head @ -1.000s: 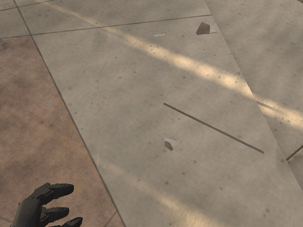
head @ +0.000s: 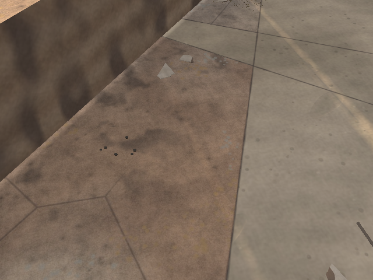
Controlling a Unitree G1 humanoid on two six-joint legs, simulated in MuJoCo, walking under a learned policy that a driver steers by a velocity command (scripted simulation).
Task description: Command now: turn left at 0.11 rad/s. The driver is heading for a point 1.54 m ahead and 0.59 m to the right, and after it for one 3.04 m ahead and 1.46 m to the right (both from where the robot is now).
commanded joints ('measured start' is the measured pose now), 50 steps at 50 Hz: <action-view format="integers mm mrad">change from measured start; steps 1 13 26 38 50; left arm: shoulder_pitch -49 -22 -4 24 90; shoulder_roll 105 90 80 84 143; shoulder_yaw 22 5 0 -4 30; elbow -65 -10 105 200 198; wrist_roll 3 -2 -8 -10 -39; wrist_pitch -26 -41 -42 -38 -105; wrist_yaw -6 10 8 15 19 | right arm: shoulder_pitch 9 48 79 79 -22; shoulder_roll -142 -96 -102 -93 -85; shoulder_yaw -41 -50 -59 -52 -56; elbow -34 59 196 311 262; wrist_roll -8 5 11 14 49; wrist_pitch -16 -3 2 1 -104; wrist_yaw -3 -22 -45 -51 0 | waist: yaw -17 -1 -5 -3 9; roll -119 -11 -15 -16 -99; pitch -51 -23 -2 14 104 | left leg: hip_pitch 50 70 120 120 -432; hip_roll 51 62 66 62 168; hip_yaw -57 -67 -56 -35 -12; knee -82 -97 -119 -143 409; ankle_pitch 54 171 218 205 -94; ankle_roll -2 -2 -16 -25 35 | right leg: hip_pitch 23 34 48 66 179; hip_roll -93 -48 -29 -19 -307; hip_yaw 107 60 49 48 420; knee -116 -96 -128 -152 -437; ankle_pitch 152 141 181 193 -346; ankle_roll -80 -53 -57 -64 -231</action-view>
